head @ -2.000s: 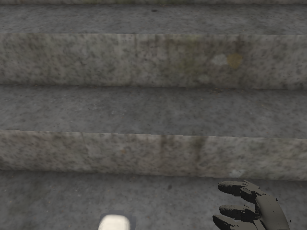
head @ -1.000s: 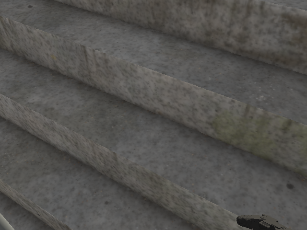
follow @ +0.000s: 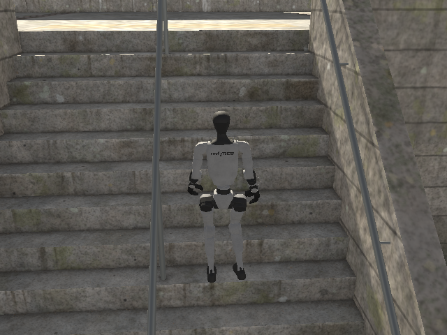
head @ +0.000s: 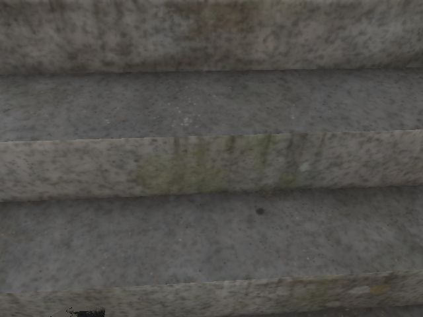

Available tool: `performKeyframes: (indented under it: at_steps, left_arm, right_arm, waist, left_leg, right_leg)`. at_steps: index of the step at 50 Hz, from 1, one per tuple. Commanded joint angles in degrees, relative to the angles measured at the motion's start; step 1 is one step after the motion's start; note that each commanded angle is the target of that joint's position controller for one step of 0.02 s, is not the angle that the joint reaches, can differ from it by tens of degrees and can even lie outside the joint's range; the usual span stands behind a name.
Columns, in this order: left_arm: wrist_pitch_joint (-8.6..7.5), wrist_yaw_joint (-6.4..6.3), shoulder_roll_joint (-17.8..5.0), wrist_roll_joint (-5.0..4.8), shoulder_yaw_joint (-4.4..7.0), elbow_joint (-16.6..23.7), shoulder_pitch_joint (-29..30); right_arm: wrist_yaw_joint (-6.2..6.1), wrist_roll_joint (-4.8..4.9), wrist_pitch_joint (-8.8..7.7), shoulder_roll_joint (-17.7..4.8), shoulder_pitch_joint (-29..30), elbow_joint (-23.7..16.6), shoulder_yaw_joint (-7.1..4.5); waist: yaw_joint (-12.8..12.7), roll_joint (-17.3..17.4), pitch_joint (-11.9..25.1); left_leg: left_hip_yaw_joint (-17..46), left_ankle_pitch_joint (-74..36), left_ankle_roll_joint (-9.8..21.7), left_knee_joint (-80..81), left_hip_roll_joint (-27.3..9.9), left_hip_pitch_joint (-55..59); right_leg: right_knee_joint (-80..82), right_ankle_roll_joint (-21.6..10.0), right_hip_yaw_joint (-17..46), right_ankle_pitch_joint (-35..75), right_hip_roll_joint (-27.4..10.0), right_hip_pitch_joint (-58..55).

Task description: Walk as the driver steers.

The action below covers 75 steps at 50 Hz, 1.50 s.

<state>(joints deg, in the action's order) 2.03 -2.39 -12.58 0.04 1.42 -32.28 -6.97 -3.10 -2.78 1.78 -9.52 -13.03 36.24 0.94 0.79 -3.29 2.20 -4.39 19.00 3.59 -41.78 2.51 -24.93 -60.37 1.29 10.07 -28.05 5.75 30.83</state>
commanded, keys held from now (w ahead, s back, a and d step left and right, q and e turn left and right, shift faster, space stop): e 0.22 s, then no key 0.56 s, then w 0.22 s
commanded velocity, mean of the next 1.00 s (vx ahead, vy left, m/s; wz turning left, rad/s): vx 0.04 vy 0.00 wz -0.27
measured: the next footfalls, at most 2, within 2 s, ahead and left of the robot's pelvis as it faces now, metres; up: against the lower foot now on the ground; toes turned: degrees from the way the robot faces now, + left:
right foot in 0.40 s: +0.07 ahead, -0.13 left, +0.00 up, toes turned -15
left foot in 0.80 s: +0.09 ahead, +0.11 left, +0.00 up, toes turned -13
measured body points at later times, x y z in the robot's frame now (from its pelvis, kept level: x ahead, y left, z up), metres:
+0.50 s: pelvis +0.01 -0.04 +0.01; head +0.00 -0.05 +0.46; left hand +0.22 +0.14 -0.08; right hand +0.07 -0.30 -0.12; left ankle -0.02 +0.11 -0.61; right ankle +0.03 -0.12 -0.71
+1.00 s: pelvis +0.06 -0.03 +0.02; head +0.05 -0.02 +0.47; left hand +0.22 +0.16 -0.11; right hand +0.01 -0.28 -0.11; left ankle +0.04 +0.12 -0.71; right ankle +0.03 -0.12 -0.69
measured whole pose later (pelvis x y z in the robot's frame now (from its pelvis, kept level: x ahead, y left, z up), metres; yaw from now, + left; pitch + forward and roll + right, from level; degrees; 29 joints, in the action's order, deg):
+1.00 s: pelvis +0.06 -0.03 +0.02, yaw -13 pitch +2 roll +1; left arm -2.1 0.5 -10.8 -1.1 0.8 -49.3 -15.0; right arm -3.0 -1.8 2.1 -11.0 -22.9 50.0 -2.1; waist 2.9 -2.7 5.3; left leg -0.2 20.2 2.3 -28.2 -1.2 -11.1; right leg -45.0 -4.1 -3.0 -22.9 -0.2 22.6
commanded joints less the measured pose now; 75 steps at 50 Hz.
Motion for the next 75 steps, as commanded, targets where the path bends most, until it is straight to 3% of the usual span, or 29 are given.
performKeyframes:
  at_steps: [1, 3, 5, 12, 18, 20, 21, 22, 25, 32, 37, 39, 46, 49, 54, 56, 57, 58, 59, 60, 64, 67, 68, 69, 71, 72, 73, 74, 75]
  left_arm:
    - [-1.45, 0.92, -6.4, -2.3, 2.1, 2.1, -1.4]
    - [-0.83, 0.5, -3.4, -1.53, 0.56, 4.3, 1.4]
    - [-1.25, 0.57, -4.7, -0.94, 0.27, 4.8, 1.8]
    - [-0.72, 0.2, 1.1, 0.27, -3.75, 4.1, 2.8]
    - [-1.1, 0.41, -1.3, -0.23, -1.78, -0.2, -2.6]
    - [-1.59, 1.46, -5.1, -1.15, 0.31, -0.5, -6.0]
    - [-1.89, 0.85, -6.8, 1.45, -0.04, 1.2, -5.0]
    - [-2.33, 0.71, -6.2, 2.57, 0.24, 2.3, -7.7]
    - [-2.8, 0.76, -1.1, 1.69, -2.17, 2.2, 0.8]
    - [-2.31, -0.59, 1.1, 1.69, -3.54, 0.3, -0.2]
    - [-1.34, -0.25, 0.4, 1.4, -1.99, -0.9, -1.9]
    - [-1.88, 0.88, 3.0, 1.8, -2.3, -3.5, -2.8]
    - [-5.38, 1.92, 0.4, -1.55, -0.41, -10.0, 0.8]
    - [-6.12, 3.37, 1.5, -1.12, -0.54, -11.4, 0.4]
    - [-5.25, 4.01, 0.4, -0.29, -0.23, -14.6, -7.7]
    - [-4.44, 3.49, -6.8, -0.78, 2.82, -18.0, -23.1]
    - [-3.07, 2.47, -15.0, -0.89, 5.2, -20.0, -32.0]
    - [-3.08, 1.44, -12.4, 1.39, 4.39, -19.2, -33.4]
    - [-3.51, 1.05, -8.9, 3.01, 2.62, -19.7, -27.7]
    - [-3.65, 1.36, -5.2, 3.95, 0.89, -19.7, -22.5]
    - [-4.45, 3.0, 2.6, 3.34, -2.94, -23.3, -15.6]
    - [-6.35, 2.51, -1.5, -0.05, -3.96, -21.3, -3.8]
    - [-7.36, 2.32, -3.2, -1.7, -4.12, -22.6, -7.3]
    - [-8.44, 2.2, -7.6, -3.64, -2.99, -23.9, -14.4]
    - [-5.58, 1.72, -20.7, -1.58, 1.06, -25.0, -14.2]
    - [-5.11, 1.33, -19.4, -1.74, 1.15, -23.9, -12.3]
    - [-5.43, 1.77, -9.4, -0.66, -0.01, -24.7, -26.8]
    - [-7.0, 3.28, -10.1, -0.04, -0.51, -23.6, -18.9]
    - [-7.74, 5.63, -3.1, 0.49, -1.06, -20.3, -12.8]
  right_arm:
    - [-1.25, -0.79, -0.49, -5.8, 1.0, -7.9, -2.09]
    - [-3.27, 0.47, 1.73, -7.2, 1.8, -7.3, -1.71]
    - [-3.8, -0.97, 1.41, -5.4, 2.5, -9.1, -0.97]
    - [-3.98, 1.08, 1.06, -8.9, 1.1, -8.2, -3.15]
    - [-0.81, 2.67, -0.89, -8.2, 1.4, -4.3, -3.3]
    - [0.28, 2.39, -0.61, -4.9, -0.8, -1.5, -2.33]
    - [0.2, 1.8, -1.28, -1.3, -1.2, -3.4, -0.92]
    - [-0.28, 2.88, -1.03, -4.4, 0.8, -2.0, -2.09]
    - [-0.08, 3.27, 0.2, -3.9, -1.5, -0.2, -2.74]
    - [-0.96, 2.83, 0.46, -0.5, -4.6, 1.9, -1.09]
    - [-1.11, 2.81, 1.3, -0.7, 0.4, 3.6, -0.72]
    - [-0.95, 1.66, 1.04, -2.1, -6.1, 8.1, -1.56]
    - [0.52, 1.0, 0.08, -9.0, -10.1, 11.1, -4.31]
    - [-0.49, 0.74, -0.1, -10.7, -11.8, 11.9, -5.26]
    - [0.29, 2.79, -0.43, -10.5, -5.2, 12.0, -4.51]
    - [1.4, 2.13, -2.21, -7.7, 0.2, 10.5, -2.85]
    - [1.99, 2.0, -4.09, -3.5, -2.8, 10.5, -1.46]
    - [2.51, 3.37, -6.14, -3.5, -3.3, 13.3, -1.59]
    - [3.07, 4.96, -7.62, -1.4, 1.7, 10.3, -1.28]
    - [3.17, 5.13, -8.58, 3.9, 10.4, 3.8, 1.18]
    - [5.64, 4.69, -9.64, 8.4, 11.5, -7.8, 6.26]
    - [5.14, 4.32, -6.07, 2.6, 17.3, -11.9, 8.34]
    - [4.83, 2.98, -5.78, 0.7, 14.5, -9.6, 7.79]
    - [4.53, 2.58, -6.37, -1.7, 15.8, -8.8, 6.32]
    - [3.22, 0.62, -5.39, -6.6, -2.4, -1.2, 3.3]
    - [3.56, 0.98, -4.99, -8.7, -5.4, 1.2, 2.08]
    - [3.16, 2.5, -3.67, -8.6, 3.2, 3.8, 1.19]
    - [2.23, 1.35, -0.92, -11.3, -7.5, 7.0, -0.27]
    - [1.69, -1.84, 0.52, -11.7, -8.9, 11.6, -0.74]
  waist:
    - [-0.2, 6.7, 3.0]
    - [-0.3, 8.9, -2.8]
    - [-0.2, 6.4, -4.1]
    - [1.6, 10.7, 2.3]
    - [1.4, 8.1, 3.1]
    - [-0.3, -0.2, 2.5]
    - [-0.1, -13.8, 5.7]
    - [-4.7, -10.2, 9.0]
    - [1.0, 0.7, 0.9]
    - [1.2, -1.9, 1.2]
    - [-3.3, -6.2, -1.1]
    - [-1.6, -7.4, -2.3]
    - [2.7, 15.0, -5.2]
    - [3.3, 13.2, -5.4]
    - [-2.8, 8.8, -3.7]
    - [-10.6, 0.7, 2.9]
    - [-11.3, -16.6, 8.1]
    - [-13.6, -10.3, 10.7]
    - [-9.7, -6.7, 3.1]
    - [-7.6, -5.6, -2.2]
    - [2.4, 3.1, -4.1]
    - [7.7, 0.2, -5.9]
    - [8.7, -1.0, 1.7]
    - [7.8, -1.9, 8.5]
    - [14.8, -9.9, 18.5]
    - [14.5, -10.1, 18.2]
    - [1.1, 3.7, 20.1]
    - [8.7, 11.3, 20.8]
    - [4.5, 25.5, 18.0]
  left_leg:
    - [28.7, -7.5, 13.0, 19.4, -22.2, 15.1]
    - [21.2, 3.8, 11.8, 19.8, -15.7, 10.8]
    - [15.8, 1.4, 11.6, 19.8, -14.8, 8.9]
    - [7.7, -7.1, 10.9, 19.2, -16.2, 11.1]
    - [6.0, -2.2, 8.5, 16.6, -17.9, 9.0]
    - [0.1, 4.9, 3.4, -2.1, -12.6, 1.6]
    - [0.7, 8.8, -2.7, -13.3, -7.2, -12.9]
    - [4.8, 12.5, -6.0, -31.5, -5.9, -13.8]
    - [11.6, 3.6, -8.9, -50.3, -6.9, -17.8]
    - [11.4, -9.1, -10.5, -42.5, -4.7, -12.7]
    - [3.1, 11.0, -8.6, -1.3, -4.3, -0.3]
    - [5.6, -3.8, -5.3, 11.9, -6.6, 7.7]
    - [26.4, 19.7, 12.4, 29.2, -16.9, 15.7]
    - [28.7, 14.3, 14.7, 31.9, -21.0, 17.9]
    - [13.3, -6.9, 10.5, 24.4, -13.6, 7.9]
    - [4.9, -21.3, 6.0, -0.8, -7.3, -7.9]
    - [0.2, -5.6, 1.0, -20.5, -0.9, -24.5]
    - [7.6, 6.0, -2.5, -51.5, 1.7, -29.5]
    - [13.5, 7.7, -2.6, -80.9, 2.4, -43.9]
    - [13.3, 8.2, -1.2, -102.0, 1.9, -56.6]
    - [15.5, 8.0, 4.4, -104.6, -1.9, -64.0]
    - [-1.4, -8.5, 2.2, -65.8, -3.9, -25.0]
    - [-8.1, -11.8, 3.2, -59.2, -2.2, -4.1]
    - [-11.7, -4.8, 3.0, -55.0, 1.5, 5.3]
    - [-7.1, 13.7, 2.3, -40.3, 2.7, 0.6]
    - [-3.7, 14.7, 2.2, -23.6, 3.6, 0.2]
    - [10.1, 26.2, 7.5, -20.2, -0.3, 9.2]
    - [23.3, 26.2, 9.9, -4.9, -5.4, 12.1]
    - [37.0, 21.7, 13.9, 5.7, -10.3, 9.6]
  right_leg:
    - [-32.5, 5.6, -0.6, -1.5, -3.5, 18.5]
    - [-41.6, 7.6, -1.4, 8.7, -3.2, 24.1]
    - [-38.3, 8.6, -3.1, 13.9, -3.7, 23.8]
    - [-10.1, 6.5, -12.4, 10.8, -8.8, 13.2]
    - [25.1, -2.3, -16.2, 9.7, -6.1, -9.1]
    - [34.2, -4.3, -6.1, 19.1, -11.6, -20.2]
    - [36.2, -13.9, 14.2, 20.8, -23.3, -26.5]
    - [42.4, -21.5, 23.9, 11.2, -29.3, -21.5]
    - [40.6, -14.1, 12.4, 5.5, -21.9, -12.1]
    - [38.0, -12.5, 2.8, 15.2, -16.9, -14.1]
    - [42.4, -12.4, 2.1, 9.9, -16.9, -15.5]
    - [39.1, -11.5, 2.2, 16.8, -17.0, -14.0]
    - [18.8, -5.6, -13.1, 5.2, -5.8, 3.3]
    - [11.3, -5.6, -10.6, 3.5, -8.8, 7.0]
    - [30.2, -7.4, -15.6, 9.2, -4.6, -14.7]
    - [38.4, -7.8, -6.2, 22.5, -9.5, -38.8]
    - [44.9, -16.1, 17.3, 17.9, -23.3, -50.8]
    - [49.7, -23.8, 33.7, 10.8, -30.6, -48.3]
    - [48.2, -24.3, 29.4, 14.9, -32.4, -45.4]
    - [45.2, -21.2, 20.0, 23.5, -31.2, -41.0]
    - [45.3, -9.2, -2.5, 24.8, -23.4, -26.6]
    - [66.1, -10.7, -19.0, 31.7, -14.5, 16.1]
    - [67.7, -12.3, -20.0, 55.3, -13.4, 17.3]
    - [60.9, -14.6, -17.2, 94.0, -14.9, 8.9]
    - [41.7, -17.2, -15.9, 139.4, -21.5, -26.8]
    - [32.3, -17.5, -15.1, 136.0, -21.5, -36.6]
    - [21.8, -15.7, -13.8, 129.1, -18.2, -20.6]
    - [10.2, -17.2, -13.7, 90.3, -15.6, -13.6]
    - [-19.8, -14.0, -9.9, 40.9, -4.3, -3.8]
